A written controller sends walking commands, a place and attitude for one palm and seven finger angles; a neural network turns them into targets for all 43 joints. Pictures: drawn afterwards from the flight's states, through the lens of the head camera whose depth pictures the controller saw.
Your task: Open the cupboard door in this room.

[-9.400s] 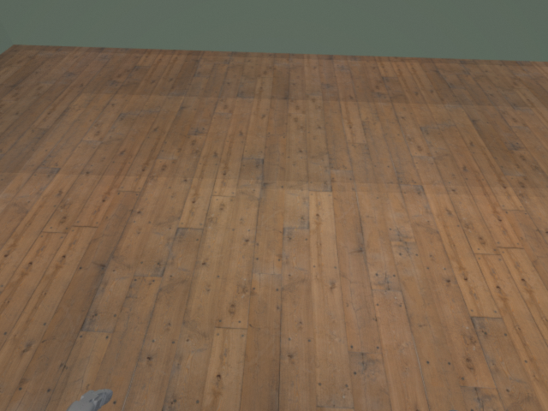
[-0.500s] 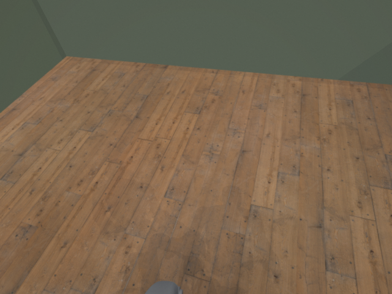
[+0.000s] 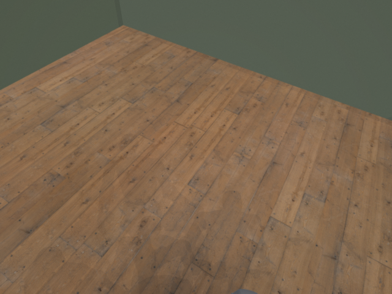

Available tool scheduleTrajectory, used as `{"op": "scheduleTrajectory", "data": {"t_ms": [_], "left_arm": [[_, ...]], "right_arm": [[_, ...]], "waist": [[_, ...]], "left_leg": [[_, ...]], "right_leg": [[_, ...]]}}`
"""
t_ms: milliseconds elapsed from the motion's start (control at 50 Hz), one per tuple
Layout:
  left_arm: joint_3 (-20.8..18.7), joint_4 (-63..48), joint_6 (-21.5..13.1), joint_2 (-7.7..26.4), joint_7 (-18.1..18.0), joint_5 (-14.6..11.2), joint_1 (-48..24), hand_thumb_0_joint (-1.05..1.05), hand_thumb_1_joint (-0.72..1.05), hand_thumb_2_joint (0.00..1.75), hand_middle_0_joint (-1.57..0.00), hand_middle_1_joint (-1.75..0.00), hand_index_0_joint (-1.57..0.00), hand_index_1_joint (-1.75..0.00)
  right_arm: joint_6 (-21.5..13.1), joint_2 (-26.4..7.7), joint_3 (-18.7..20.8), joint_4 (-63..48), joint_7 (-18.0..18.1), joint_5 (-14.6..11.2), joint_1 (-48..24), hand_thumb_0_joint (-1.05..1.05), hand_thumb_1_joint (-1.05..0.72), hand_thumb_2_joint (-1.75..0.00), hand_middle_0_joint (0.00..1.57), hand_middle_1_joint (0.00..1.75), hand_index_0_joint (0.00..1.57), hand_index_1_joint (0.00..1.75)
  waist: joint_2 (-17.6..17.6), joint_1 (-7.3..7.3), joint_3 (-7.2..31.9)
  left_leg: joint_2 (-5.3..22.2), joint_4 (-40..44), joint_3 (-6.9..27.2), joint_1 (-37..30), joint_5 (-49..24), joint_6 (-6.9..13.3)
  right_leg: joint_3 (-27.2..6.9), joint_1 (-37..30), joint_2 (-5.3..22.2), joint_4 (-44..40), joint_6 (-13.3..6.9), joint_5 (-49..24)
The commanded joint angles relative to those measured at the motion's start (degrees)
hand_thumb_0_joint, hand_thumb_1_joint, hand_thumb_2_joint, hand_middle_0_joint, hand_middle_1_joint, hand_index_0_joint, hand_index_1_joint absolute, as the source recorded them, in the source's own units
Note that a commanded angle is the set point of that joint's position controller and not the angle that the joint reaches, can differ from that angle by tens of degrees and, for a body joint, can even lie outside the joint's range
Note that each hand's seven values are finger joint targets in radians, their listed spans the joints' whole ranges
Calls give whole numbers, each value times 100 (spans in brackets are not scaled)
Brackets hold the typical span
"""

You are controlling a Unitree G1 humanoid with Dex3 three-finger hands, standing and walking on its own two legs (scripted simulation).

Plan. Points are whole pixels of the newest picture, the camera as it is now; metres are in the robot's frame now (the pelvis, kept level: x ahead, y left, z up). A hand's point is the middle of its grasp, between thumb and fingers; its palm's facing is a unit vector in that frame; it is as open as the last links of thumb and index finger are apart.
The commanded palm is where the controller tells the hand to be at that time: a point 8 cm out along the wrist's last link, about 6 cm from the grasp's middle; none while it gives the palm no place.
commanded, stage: turn or walk to find it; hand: left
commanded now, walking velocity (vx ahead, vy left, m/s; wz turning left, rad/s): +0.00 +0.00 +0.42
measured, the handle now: out of the picture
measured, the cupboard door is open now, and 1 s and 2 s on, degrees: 0 0 0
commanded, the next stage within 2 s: none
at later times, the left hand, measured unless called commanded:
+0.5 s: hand out of the picture +0.01 +0.13 -0.15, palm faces +0.23 -0.93 -0.27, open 7.4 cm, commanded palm none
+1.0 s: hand out of the picture -0.13 +0.19 -0.18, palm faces +0.48 -0.85 -0.23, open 7.4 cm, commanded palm none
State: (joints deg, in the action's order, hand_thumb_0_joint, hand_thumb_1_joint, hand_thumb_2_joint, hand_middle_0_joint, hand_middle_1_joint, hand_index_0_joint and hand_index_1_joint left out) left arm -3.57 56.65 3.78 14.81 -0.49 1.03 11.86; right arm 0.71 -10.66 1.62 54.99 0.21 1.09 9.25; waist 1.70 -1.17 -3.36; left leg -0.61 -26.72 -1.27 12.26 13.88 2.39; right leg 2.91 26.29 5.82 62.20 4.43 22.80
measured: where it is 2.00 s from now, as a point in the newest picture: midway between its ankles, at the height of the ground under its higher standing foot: outside the picture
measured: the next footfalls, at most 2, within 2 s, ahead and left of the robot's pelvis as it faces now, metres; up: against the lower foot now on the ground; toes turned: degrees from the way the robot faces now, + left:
right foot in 0.26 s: +0.03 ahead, -0.14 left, +0.00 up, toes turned +2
left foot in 0.80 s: -0.07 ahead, +0.08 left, +0.00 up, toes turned +27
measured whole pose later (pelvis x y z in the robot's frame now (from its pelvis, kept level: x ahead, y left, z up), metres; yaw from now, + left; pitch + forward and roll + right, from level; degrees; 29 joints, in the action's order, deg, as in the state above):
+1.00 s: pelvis -0.07 -0.02 +0.00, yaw +26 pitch -1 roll -1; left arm -3.4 57.0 3.8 14.4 -0.4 1.1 12.8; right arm 0.9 -11.0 1.6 54.7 0.2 1.1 7.6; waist 1.7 -1.7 -3.5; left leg -0.8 -27.4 -1.4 12.0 14.8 2.7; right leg 3.7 26.3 5.7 61.8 4.3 23.5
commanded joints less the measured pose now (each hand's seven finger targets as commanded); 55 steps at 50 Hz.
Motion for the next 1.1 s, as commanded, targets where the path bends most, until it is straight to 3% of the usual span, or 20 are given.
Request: {"op": "scheduleTrajectory", "data": {"t_ms": [0,80,160,200,220,240,260,280,300,320,380,660,740,760,780,800,820,840,920,1080], "left_arm": [[-74,-509,-176,322,-43,-20,-218,0,90,90,-20,-30,-20,-30],[-45,-692,-169,262,-63,-35,-477,0,90,90,-20,-30,-20,-30],[-31,-724,-229,164,-75,-66,-256,0,90,90,-20,-30,-20,-30],[-56,-623,-290,224,-83,-77,123,0,90,90,-20,-30,-20,-30],[-80,-583,-340,350,-102,-60,363,0,90,90,-20,-30,-20,-30],[-158,-575,-407,771,-148,20,515,0,90,90,-20,-30,-20,-30],[-231,-629,-420,1162,-161,59,523,0,90,90,-20,-30,-20,-30],[-196,-726,-376,1094,-174,10,390,0,90,90,-20,-30,-20,-30],[-209,-789,-418,822,-199,-9,-18,0,90,90,-20,-30,-20,-30],[-157,-860,-400,706,-177,-21,-297,0,90,90,-20,-30,-20,-30],[-48,-864,-448,390,-150,-32,-403,0,90,90,-20,-30,-20,-30],[-176,-349,-406,831,-137,80,617,0,90,90,-20,-30,-20,-30],[-205,-309,-346,827,-119,21,377,0,90,90,-20,-30,-20,-30],[-173,-376,-304,663,-102,-34,377,0,90,90,-20,-30,-20,-30],[-81,-564,-273,287,-63,-55,306,0,90,90,-20,-30,-20,-30],[-16,-676,-205,259,-87,-6,27,0,90,90,-20,-30,-20,-30],[-42,-644,-158,313,-89,10,-119,0,90,90,-20,-30,-20,-30],[-67,-566,-135,304,-80,13,-193,0,90,90,-20,-30,-20,-30],[-89,-376,-172,355,-7,-1,71,0,90,90,-20,-30,-20,-30],[-61,-646,-171,274,-58,-20,-355,0,90,90,-20,-30,-20,-30]], "right_arm": [[-54,-1140,337,-234,91,-11,477,0,-90,-90,20,30,20,30],[3,-1206,399,-265,67,27,518,0,-90,-90,20,30,20,30],[52,-1205,438,-347,43,56,357,0,-90,-90,20,30,20,30],[61,-1178,454,-387,30,24,239,0,-90,-90,20,30,20,30],[61,-1070,444,-403,15,-13,212,0,-90,-90,20,30,20,30],[59,-717,405,-461,-22,-72,341,0,-90,-90,20,30,20,30],[61,-554,370,-637,-16,-40,199,0,-90,-90,20,30,20,30],[130,-831,452,-627,-17,-4,122,0,-90,-90,20,30,20,30],[221,-843,470,-446,-29,43,271,0,-90,-90,20,30,20,30],[265,-826,489,-302,-56,39,361,0,-90,-90,20,30,20,30],[287,-685,461,-76,-114,29,719,0,-90,-90,20,30,20,30],[180,-524,238,-254,-77,-61,-173,0,-90,-90,20,30,20,30],[71,-626,254,-156,-65,-59,304,0,-90,-90,20,30,20,30],[12,-948,316,-139,-64,-40,507,0,-90,-90,20,30,20,30],[-9,-1467,436,-164,-41,-4,643,0,-90,-90,20,30,20,30],[49,-1678,471,-102,0,-2,834,0,-90,-90,20,30,20,30],[42,-1520,427,-82,51,16,700,0,-90,-90,20,30,20,30],[22,-1389,389,-128,97,21,447,0,-90,-90,20,30,20,30],[-33,-1174,302,-300,104,-12,11,0,-90,-90,20,30,20,30],[-16,-1192,382,-272,75,16,426,0,-90,-90,20,30,20,30]], "waist": [[-867,247,399],[-963,343,355],[-1084,255,484],[-952,43,637],[-651,-76,742],[582,-120,882],[1695,-201,620],[1056,-160,531],[1211,33,307],[787,166,39],[547,335,-21],[935,-210,447],[646,149,697],[-220,296,798],[-1872,367,680],[-1763,499,663],[-1343,459,510],[-1638,375,382],[-955,129,318],[-981,298,362]], "left_leg": [[1398,832,1319,-710,-2667,608],[1471,831,1761,-546,-2012,761],[1277,613,1963,-121,-2011,693],[1076,274,1891,303,-1832,501],[815,-40,1729,713,-1289,256],[244,-928,1165,1659,45,-114],[-383,-2218,434,2327,1851,-415],[-127,-3164,663,2025,1887,-389],[10,-3677,869,1998,1545,-379],[32,-4103,744,1991,1196,-410],[122,-4461,494,2040,490,-553],[291,-1889,-213,1177,1299,-583],[252,9,-383,-155,-54,-436],[706,535,239,-890,-744,-257],[2038,798,1966,-1405,-2336,270],[2457,835,2076,-1029,-2936,768],[2287,881,1824,-756,-2641,837],[1982,865,1670,-639,-2598,745],[1401,793,1082,-536,-2602,567],[1425,812,1672,-653,-2230,755]], "right_leg": [[-173,400,17,-108,110,-54],[-186,165,-85,-893,75,282],[-59,-665,-339,-2172,-32,157],[21,-1497,-394,-3229,-59,-665],[-96,-2140,-211,-4015,-90,-1181],[-1103,-2961,853,-4547,-385,-1046],[-2310,-2681,2071,-4699,-1020,-1735],[-2017,-1881,2266,-4712,-1334,-1819],[-1725,-1434,1888,-4882,-1254,-1172],[-1411,-1208,1580,-4897,-1121,-843],[-394,-1378,1078,-4654,-868,-1562],[-73,-2252,1593,-4015,-1302,-3242],[435,-1698,1405,-3197,-803,-2778],[712,-973,1060,-2398,-489,-1933],[871,473,285,-1242,-57,702],[368,485,155,-505,-64,1437],[88,472,218,-160,-88,1154],[-47,580,221,0,-56,828],[-85,422,75,209,31,14],[-183,302,-54,-674,102,181]]}}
